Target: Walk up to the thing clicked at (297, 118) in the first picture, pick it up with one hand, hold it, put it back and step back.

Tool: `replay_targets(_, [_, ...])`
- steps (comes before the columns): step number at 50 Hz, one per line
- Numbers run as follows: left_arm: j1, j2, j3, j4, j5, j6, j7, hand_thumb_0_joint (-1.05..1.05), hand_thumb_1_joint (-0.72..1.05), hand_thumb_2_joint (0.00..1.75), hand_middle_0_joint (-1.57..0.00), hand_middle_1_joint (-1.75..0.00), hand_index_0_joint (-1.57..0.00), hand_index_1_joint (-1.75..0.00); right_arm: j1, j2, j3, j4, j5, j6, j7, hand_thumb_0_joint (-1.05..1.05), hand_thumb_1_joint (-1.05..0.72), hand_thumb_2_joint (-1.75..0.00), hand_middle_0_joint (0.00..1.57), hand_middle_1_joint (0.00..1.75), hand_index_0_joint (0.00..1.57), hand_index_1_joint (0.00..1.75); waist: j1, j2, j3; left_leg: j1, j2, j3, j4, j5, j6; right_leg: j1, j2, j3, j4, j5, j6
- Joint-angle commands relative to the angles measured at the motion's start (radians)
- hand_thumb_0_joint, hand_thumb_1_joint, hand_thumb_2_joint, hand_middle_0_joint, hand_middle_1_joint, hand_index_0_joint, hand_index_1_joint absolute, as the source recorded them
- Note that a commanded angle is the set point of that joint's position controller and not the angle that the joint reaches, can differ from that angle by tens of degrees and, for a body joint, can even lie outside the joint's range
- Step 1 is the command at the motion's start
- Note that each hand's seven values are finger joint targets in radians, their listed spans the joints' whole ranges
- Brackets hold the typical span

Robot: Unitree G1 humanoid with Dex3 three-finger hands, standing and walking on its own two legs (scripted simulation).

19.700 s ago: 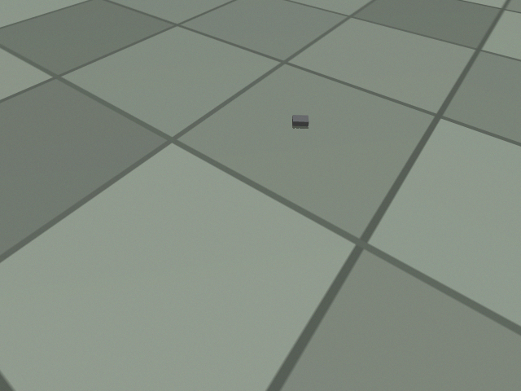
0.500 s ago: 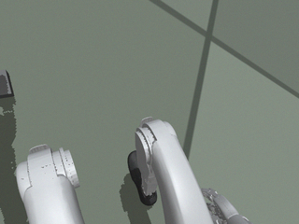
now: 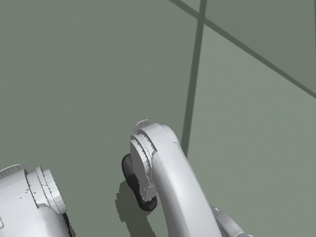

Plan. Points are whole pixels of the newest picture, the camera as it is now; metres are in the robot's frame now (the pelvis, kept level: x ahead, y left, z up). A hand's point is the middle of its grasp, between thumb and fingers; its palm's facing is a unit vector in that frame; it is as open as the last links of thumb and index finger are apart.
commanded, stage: rest palm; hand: left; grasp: from above
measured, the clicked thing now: out of the picture +0.49 +0.33 -0.29
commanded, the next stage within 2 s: close in 1.04 s
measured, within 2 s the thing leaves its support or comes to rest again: neither
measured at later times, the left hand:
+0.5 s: hand out of the picture +0.46 +0.32 -0.25, palm faces -0.47 -0.13 -0.87, open 13.3 cm
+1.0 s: hand out of the picture +0.47 +0.31 -0.26, palm faces -0.44 -0.12 -0.89, open 12.8 cm
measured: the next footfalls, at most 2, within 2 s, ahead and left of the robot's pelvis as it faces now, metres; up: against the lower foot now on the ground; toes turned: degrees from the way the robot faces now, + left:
none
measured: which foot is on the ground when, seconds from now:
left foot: down 0.00-1.00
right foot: down 0.00-1.00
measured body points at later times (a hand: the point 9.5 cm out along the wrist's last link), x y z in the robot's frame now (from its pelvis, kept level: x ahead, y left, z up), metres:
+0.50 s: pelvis +0.00 +0.00 +0.00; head +0.28 +0.14 +0.32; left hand +0.48 +0.33 -0.20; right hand +0.06 -0.25 -0.05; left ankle +0.06 +0.13 -0.27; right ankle +0.11 -0.13 -0.27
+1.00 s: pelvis +0.00 +0.00 +0.00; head +0.29 +0.14 +0.31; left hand +0.49 +0.32 -0.21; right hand +0.04 -0.25 -0.04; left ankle +0.06 +0.13 -0.27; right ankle +0.11 -0.13 -0.27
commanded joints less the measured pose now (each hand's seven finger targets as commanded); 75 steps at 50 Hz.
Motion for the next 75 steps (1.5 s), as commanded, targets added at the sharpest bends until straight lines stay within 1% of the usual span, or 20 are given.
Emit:
replay_targets(1, [-0.267, 0.218, 0.016, -0.131, -0.016, 0.02, 0.051, 0.0, -0.42, 0.91, -0.18, -0.86, -0.17, -0.87, 0.164, -0.332, -0.102, -0.002, -0.009, -0.013, 0.002, 0.0, -0.9, -0.9, 0.2, 0.3, 0.2, 0.3, -0.01, 0.59, -0.686, 0.589, 0.037, 0.111, -0.253, 0.303, 0.014, 0.377, 0.026, -0.139, -0.176, 0.336, -0.085])
replay_targets(2, [-0.239, 0.186, -0.003, -0.081, -0.026, 0.027, 0.048, 0.0, -0.41, 0.89, -0.17, -0.88, -0.17, -0.88, 0.162, -0.325, -0.098, 0.004, -0.011, -0.016, 0.008, 0.0, -0.9, -0.9, 0.2, 0.3, 0.2, 0.3, -0.016, 0.576, -0.658, 0.565, 0.038, 0.109, -0.253, 0.293, 0.014, 0.368, 0.027, -0.143, -0.171, 0.329, -0.087])
replay_targets(5, [-0.227, 0.231, 0.031, -0.082, -0.044, 0.042, 0.037, 0.0, -0.41, 0.88, -0.17, -0.88, -0.17, -0.88, 0.176, -0.346, -0.102, 0.004, -0.014, -0.019, 0.014, 0.0, -0.9, -0.9, 0.2, 0.3, 0.2, 0.3, -0.021, 0.56, -0.65, 0.571, 0.039, 0.102, -0.248, 0.31, 0.016, 0.38, 0.027, -0.148, -0.177, 0.336, -0.082])
replay_targets(8, [-0.24, 0.208, 0.008, -0.115, -0.058, 0.04, 0.023, 0.0, -0.4, 0.87, -0.2, -0.86, -0.19, -0.87, 0.152, -0.339, -0.098, -0.003, -0.013, -0.016, 0.017, 0.0, -0.91, -0.9, 0.2, 0.3, 0.2, 0.3, -0.013, 0.579, -0.665, 0.588, 0.042, 0.097, -0.253, 0.309, 0.012, 0.384, 0.029, -0.15, -0.174, 0.33, -0.086])
replay_targets(10, [-0.227, 0.21, 0.011, -0.106, -0.061, 0.033, 0.01, 0.0, -0.38, 0.85, -0.2, -0.86, -0.2, -0.86, 0.165, -0.352, -0.1, -0.008, -0.012, -0.017, 0.022, 0.0, -0.91, -0.9, 0.2, 0.3, 0.2, 0.3, -0.036, 0.552, -0.609, 0.551, 0.04, 0.102, -0.236, 0.297, 0.015, 0.386, 0.025, -0.147, -0.176, 0.325, -0.082])
replay_targets(11, [-0.232, 0.251, 0.049, -0.122, -0.066, 0.025, 0.013, 0.0, -0.39, 0.87, -0.2, -0.87, -0.19, -0.87, 0.172, -0.354, -0.095, -0.003, -0.013, -0.013, 0.018, 0.0, -0.9, -0.9, 0.2, 0.3, 0.2, 0.3, -0.03, 0.54, -0.626, 0.545, 0.04, 0.098, -0.24, 0.302, 0.015, 0.405, 0.024, -0.151, -0.185, 0.328, -0.084])
replay_targets(17, [-0.22, 0.209, 0.003, -0.123, -0.059, -0.019, 0.003, 0.0, -0.38, 0.86, -0.2, -0.87, -0.2, -0.87, 0.151, -0.346, -0.082, -0.011, -0.018, -0.009, 0.018, 0.0, -0.9, -0.9, 0.2, 0.3, 0.2, 0.3, -0.046, 0.525, -0.597, 0.554, 0.042, 0.093, -0.233, 0.274, 0.015, 0.4, 0.027, -0.157, -0.187, 0.307, -0.08])
replay_targets(24, [-0.253, 0.243, -0.001, -0.143, -0.042, -0.056, 0.048, 0.0, -0.36, 0.86, -0.21, -0.87, -0.21, -0.87, 0.124, -0.354, -0.075, -0.006, -0.023, -0.011, 0.018, 0.0, -0.9, -0.9, 0.2, 0.3, 0.2, 0.3, -0.029, 0.584, -0.611, 0.593, 0.05, 0.073, -0.255, 0.258, 0.003, 0.366, 0.028, -0.175, -0.17, 0.286, -0.084])
replay_targets(26, [-0.222, 0.2, -0.025, -0.102, -0.038, -0.05, 0.061, 0.0, -0.35, 0.85, -0.21, -0.86, -0.21, -0.86, 0.121, -0.35, -0.068, -0.006, -0.028, -0.018, 0.025, 0.0, -0.9, -0.9, 0.2, 0.3, 0.2, 0.3, -0.043, 0.556, -0.59, 0.591, 0.051, 0.071, -0.246, 0.275, 0.005, 0.368, 0.032, -0.178, -0.164, 0.307, -0.077])
replay_targets(33, [-0.22, 0.23, -0.023, -0.036, -0.019, -0.018, 0.117, 0.0, -0.32, 0.83, -0.24, -0.84, -0.24, -0.84, 0.113, -0.373, -0.065, -0.016, -0.035, -0.041, 0.029, 0.0, -0.9, -0.9, 0.2, 0.3, 0.2, 0.3, -0.051, 0.535, -0.534, 0.539, 0.052, 0.073, -0.26, 0.211, 0.007, 0.36, 0.037, -0.172, -0.182, 0.275, -0.078])
replay_targets(38, [-0.234, 0.23, -0.011, -0.022, -0.043, 0.014, 0.131, 0.0, -0.31, 0.81, -0.24, -0.86, -0.24, -0.85, 0.105, -0.383, -0.064, -0.013, -0.031, -0.066, 0.038, 0.0, -0.91, -0.91, 0.2, 0.3, 0.2, 0.3, -0.052, 0.534, -0.549, 0.552, 0.059, 0.056, -0.26, 0.219, 0.003, 0.354, 0.032, -0.175, -0.171, 0.288, -0.074])
replay_targets(40, [-0.244, 0.229, -0.023, -0.042, -0.05, 0.02, 0.123, 0.0, -0.3, 0.79, -0.24, -0.85, -0.25, -0.84, 0.109, -0.384, -0.064, -0.028, -0.033, -0.071, 0.04, 0.0, -0.91, -0.91, 0.2, 0.3, 0.2, 0.3, -0.062, 0.539, -0.554, 0.543, 0.056, 0.067, -0.256, 0.208, 0.008, 0.382, 0.034, -0.168, -0.182, 0.284, -0.074])
replay_targets(45, [-0.224, 0.262, 0.016, -0.053, -0.065, 0.032, 0.106, 0.0, -0.28, 0.78, -0.25, -0.85, -0.26, -0.84, 0.106, -0.38, -0.055, -0.016, -0.027, -0.078, 0.048, 0.0, -0.91, -0.91, 0.2, 0.3, 0.2, 0.3, -0.045, 0.567, -0.563, 0.567, 0.061, 0.056, -0.255, 0.248, 0.001, 0.376, 0.03, -0.172, -0.165, 0.301, -0.075])
replay_targets(49, [-0.218, 0.245, -0.006, -0.073, -0.075, 0.032, 0.081, 0.0, -0.28, 0.77, -0.27, -0.83, -0.27, -0.82, 0.115, -0.383, -0.063, -0.016, -0.028, -0.081, 0.054, 0.0, -0.91, -0.91, 0.2, 0.3, 0.2, 0.3, -0.055, 0.561, -0.561, 0.551, 0.057, 0.076, -0.235, 0.251, 0.008, 0.409, 0.035, -0.165, -0.182, 0.311, -0.073])
replay_targets(51, [-0.234, 0.294, 0.03, -0.116, -0.079, 0.025, 0.076, 0.0, -0.28, 0.78, -0.26, -0.83, -0.27, -0.82, 0.134, -0.378, -0.053, -0.008, -0.024, -0.076, 0.054, 0.0, -0.91, -0.91, 0.2, 0.3, 0.2, 0.3, -0.042, 0.571, -0.59, 0.563, 0.057, 0.072, -0.242, 0.281, 0.007, 0.427, 0.032, -0.166, -0.185, 0.327, -0.075])
replay_targets(53, [-0.227, 0.283, 0.033, -0.108, -0.086, 0.019, 0.065, 0.0, -0.29, 0.79, -0.26, -0.82, -0.26, -0.82, 0.129, -0.383, -0.058, -0.008, -0.022, -0.071, 0.053, 0.0, -0.91, -0.91, 0.2, 0.3, 0.2, 0.3, -0.039, 0.58, -0.585, 0.569, 0.058, 0.066, -0.241, 0.289, 0.001, 0.402, 0.03, -0.174, -0.176, 0.318, -0.082])
replay_targets(55, [-0.179, 0.225, -0.007, -0.039, -0.088, 0.014, 0.051, 0.0, -0.28, 0.78, -0.25, -0.84, -0.26, -0.83, 0.125, -0.37, -0.05, -0.012, -0.03, -0.064, 0.055, 0.0, -0.91, -0.91, 0.2, 0.3, 0.2, 0.3, -0.059, 0.538, -0.54, 0.543, 0.059, 0.067, -0.237, 0.268, 0.004, 0.408, 0.034, -0.176, -0.181, 0.308, -0.078])
replay_targets(59, [-0.212, 0.234, -0.025, -0.092, -0.093, -0.007, 0.038, 0.0, -0.18, 0.71, -0.29, -0.84, -0.32, -0.81, 0.13, -0.376, -0.046, -0.01, -0.026, -0.058, 0.05, 0.0, -0.9, -0.9, 0.2, 0.3, 0.2, 0.3, -0.061, 0.531, -0.551, 0.542, 0.056, 0.07, -0.233, 0.267, 0.011, 0.424, 0.036, -0.174, -0.196, 0.317, -0.072])
replay_targets(70, [-0.239, 0.255, -0.021, -0.078, -0.046, -0.028, 0.101, 0.0, -0.07, 0.62, -0.35, -0.81, -0.39, -0.76, 0.108, -0.385, -0.051, -0.015, -0.034, -0.052, 0.035, 0.0, -0.89, -0.9, 0.2, 0.3, 0.2, 0.3, -0.047, 0.571, -0.543, 0.57, 0.063, 0.054, -0.274, 0.217, -0.003, 0.371, 0.037, -0.186, -0.18, 0.275, -0.081])
replay_targets(75, [-0.227, 0.23, -0.036, -0.041, -0.053, 0.005, 0.117, 0.0, -0.02, 0.58, -0.4, -0.75, -0.44, -0.71, 0.113, -0.39, -0.052, -0.017, -0.035, -0.066, 0.04, 0.0, -0.9, -0.9, 0.2, 0.3, 0.2, 0.3, -0.074, 0.537, -0.514, 0.544, 0.06, 0.066, -0.259, 0.221, 0.006, 0.386, 0.038, -0.176, -0.2, 0.296, -0.072])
